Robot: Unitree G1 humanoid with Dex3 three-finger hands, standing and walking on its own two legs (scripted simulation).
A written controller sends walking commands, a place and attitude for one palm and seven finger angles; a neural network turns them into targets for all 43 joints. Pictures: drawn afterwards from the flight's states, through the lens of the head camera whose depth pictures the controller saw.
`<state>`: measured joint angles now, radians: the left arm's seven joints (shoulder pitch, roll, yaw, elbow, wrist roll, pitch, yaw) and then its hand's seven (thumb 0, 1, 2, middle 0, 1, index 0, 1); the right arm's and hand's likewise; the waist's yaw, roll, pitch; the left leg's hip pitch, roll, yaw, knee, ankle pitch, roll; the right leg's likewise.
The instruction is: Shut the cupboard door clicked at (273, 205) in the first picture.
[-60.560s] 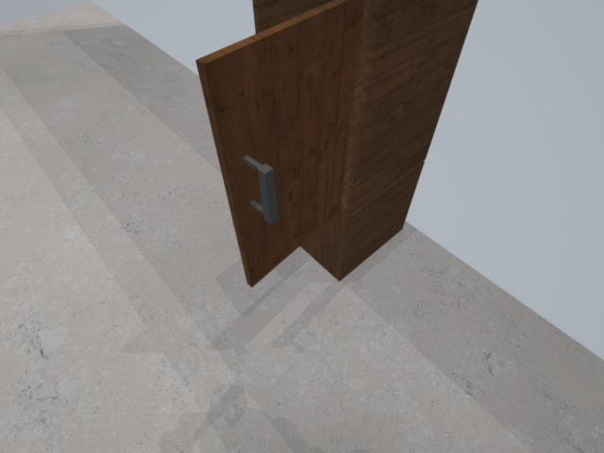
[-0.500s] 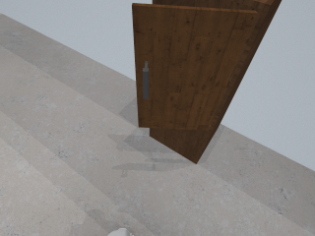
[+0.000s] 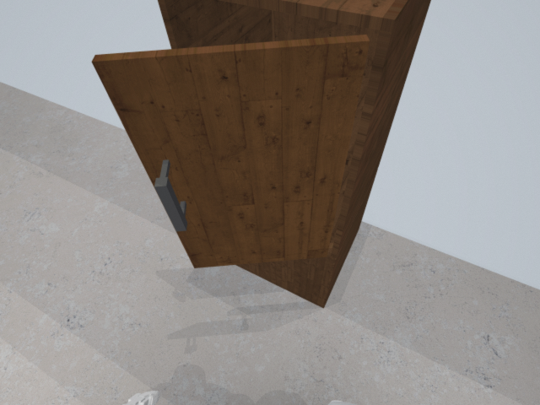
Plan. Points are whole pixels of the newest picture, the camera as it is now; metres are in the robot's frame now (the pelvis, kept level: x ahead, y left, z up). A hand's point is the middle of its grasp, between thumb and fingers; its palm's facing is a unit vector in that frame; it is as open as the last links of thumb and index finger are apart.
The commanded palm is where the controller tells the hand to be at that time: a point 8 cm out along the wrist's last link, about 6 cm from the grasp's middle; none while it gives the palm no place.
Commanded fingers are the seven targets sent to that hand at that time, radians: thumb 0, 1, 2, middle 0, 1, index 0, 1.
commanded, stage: come to a stop and stand still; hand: left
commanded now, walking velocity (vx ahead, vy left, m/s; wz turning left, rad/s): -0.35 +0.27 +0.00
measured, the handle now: (173, 197) +0.46 +0.19 +0.01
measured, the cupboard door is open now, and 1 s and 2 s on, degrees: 33 33 33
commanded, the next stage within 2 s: look again from close up in 1.18 s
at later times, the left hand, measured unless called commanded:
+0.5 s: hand out of the picture +0.03 +0.25 -0.17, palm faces +0.11 -0.97 -0.22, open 7.4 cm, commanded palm none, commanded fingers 0.00 0.90 0.90 -0.20 -0.30 -0.20 -0.30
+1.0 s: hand out of the picture -0.02 +0.19 -0.16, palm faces +0.02 -0.99 -0.17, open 7.3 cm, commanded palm none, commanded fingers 0.00 0.90 0.90 -0.20 -0.30 -0.20 -0.30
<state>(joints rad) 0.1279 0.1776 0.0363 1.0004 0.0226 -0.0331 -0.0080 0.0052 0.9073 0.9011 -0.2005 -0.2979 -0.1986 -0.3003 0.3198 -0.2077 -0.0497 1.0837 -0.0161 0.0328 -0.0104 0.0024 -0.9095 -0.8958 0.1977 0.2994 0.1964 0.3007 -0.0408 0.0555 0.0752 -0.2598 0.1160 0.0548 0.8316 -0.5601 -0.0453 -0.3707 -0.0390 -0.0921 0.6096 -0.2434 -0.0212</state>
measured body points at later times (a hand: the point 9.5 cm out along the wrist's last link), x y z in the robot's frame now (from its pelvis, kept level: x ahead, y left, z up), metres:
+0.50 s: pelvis +0.00 +0.04 +0.01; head +0.03 +0.07 +0.46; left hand +0.03 +0.30 -0.15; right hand +0.12 -0.20 -0.12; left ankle +0.01 +0.13 -0.73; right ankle -0.01 -0.10 -0.68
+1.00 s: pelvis -0.02 +0.02 +0.02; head -0.03 +0.03 +0.47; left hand -0.02 +0.24 -0.15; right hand -0.06 -0.21 -0.14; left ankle +0.01 +0.13 -0.73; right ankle -0.06 -0.09 -0.73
